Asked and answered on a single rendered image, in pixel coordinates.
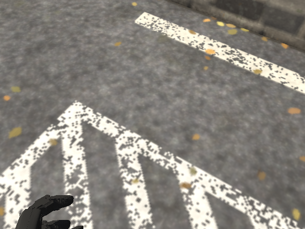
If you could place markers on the robot left hand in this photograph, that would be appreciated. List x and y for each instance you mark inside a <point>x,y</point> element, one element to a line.
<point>32,218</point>

